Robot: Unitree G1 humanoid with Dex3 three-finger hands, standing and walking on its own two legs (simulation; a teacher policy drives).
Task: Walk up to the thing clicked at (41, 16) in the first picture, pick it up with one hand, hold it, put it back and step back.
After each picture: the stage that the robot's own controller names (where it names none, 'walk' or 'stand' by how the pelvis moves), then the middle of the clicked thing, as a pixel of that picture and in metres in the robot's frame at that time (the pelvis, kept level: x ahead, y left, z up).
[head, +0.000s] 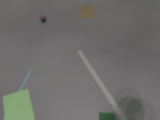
stand; (43, 18) +1.86 +0.50 -0.72
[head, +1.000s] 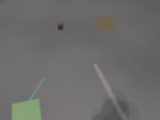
walk; (60, 25) +1.78 +0.20 -0.70
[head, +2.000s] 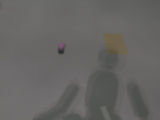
walk; (60, 48) +1.24 +0.17 -0.71
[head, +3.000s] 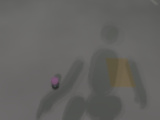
walk; (55, 83) +0.81 +0.19 -0.71
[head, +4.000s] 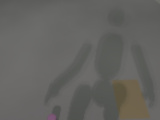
stand; out of the picture +0.48 +0.22 -0.70
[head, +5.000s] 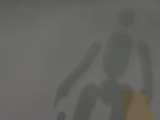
stand; out of the picture +0.43 +0.20 -0.72
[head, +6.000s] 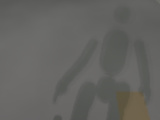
stand; out of the picture +0.40 +0.22 -0.73
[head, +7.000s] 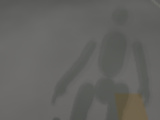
stand; out of the picture +0.39 +0.22 -0.73
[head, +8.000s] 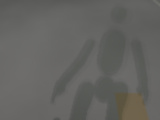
stand; out of the picture +0.38 +0.22 -0.73
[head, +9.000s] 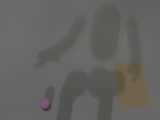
go down; (45, 104) +0.42 +0.21 -0.63
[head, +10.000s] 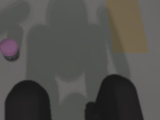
go down; (10, 51) +0.47 +0.24 -0.29
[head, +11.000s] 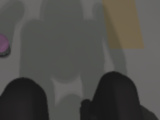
close in; (0, 46) +0.47 +0.25 -0.27
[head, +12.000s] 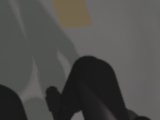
close; out of the picture +0.46 +0.28 -0.23
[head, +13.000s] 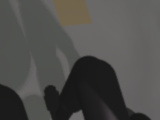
close; out of the picture +0.44 +0.27 -0.23
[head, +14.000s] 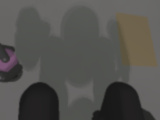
lift; (8, 66) +0.36 +0.25 -0.09
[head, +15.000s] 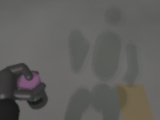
hold; (33, 91) +0.32 +0.16 +0.03
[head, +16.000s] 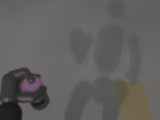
hold; (36, 93) +0.32 +0.16 -0.01
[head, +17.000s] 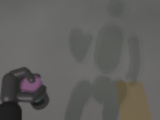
hold; (35, 93) +0.32 +0.17 -0.01
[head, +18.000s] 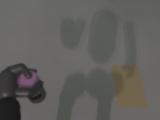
crouch; (33, 87) +0.35 +0.17 -0.06
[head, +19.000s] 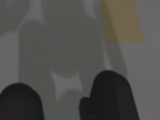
lower; out of the picture +0.48 +0.26 -0.13
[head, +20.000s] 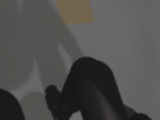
lower; out of the picture +0.45 +0.29 -0.24
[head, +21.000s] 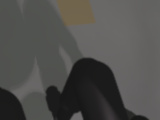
lower; out of the picture +0.44 +0.29 -0.24
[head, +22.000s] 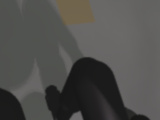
lower; out of the picture +0.45 +0.29 -0.24
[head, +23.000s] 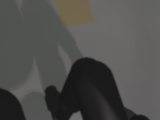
lower; out of the picture +0.45 +0.29 -0.24
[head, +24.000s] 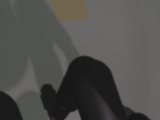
open; out of the picture +0.44 +0.28 -0.24
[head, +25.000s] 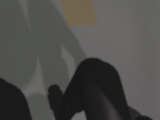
stand; out of the picture +0.44 +0.28 -0.23
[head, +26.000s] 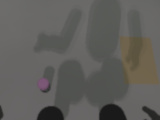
walk; (44, 85) +0.44 +0.19 -0.50
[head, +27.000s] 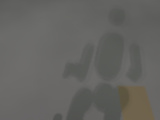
stand; out of the picture +0.39 +0.18 -0.66
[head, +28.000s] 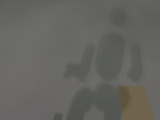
stand; out of the picture +0.39 +0.19 -0.67
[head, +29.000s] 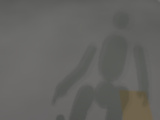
stand; out of the picture +0.40 +0.18 -0.70
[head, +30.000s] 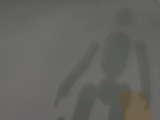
stand; out of the picture +0.39 +0.20 -0.72
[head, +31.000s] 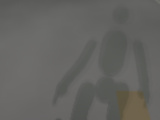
stand; out of the picture +0.38 +0.21 -0.73
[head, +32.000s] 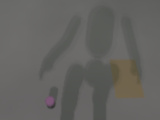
walk; (50, 102) +0.46 +0.18 -0.71
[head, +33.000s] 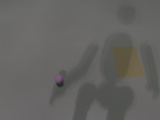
walk; (59, 81) +0.73 +0.25 -0.70
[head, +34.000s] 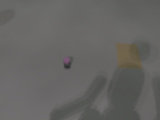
stand; (67, 63) +1.04 +0.17 -0.70
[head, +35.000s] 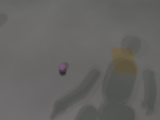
stand; (62, 69) +0.98 +0.18 -0.72
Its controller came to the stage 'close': yes
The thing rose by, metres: 0.70
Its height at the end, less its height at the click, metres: +0.00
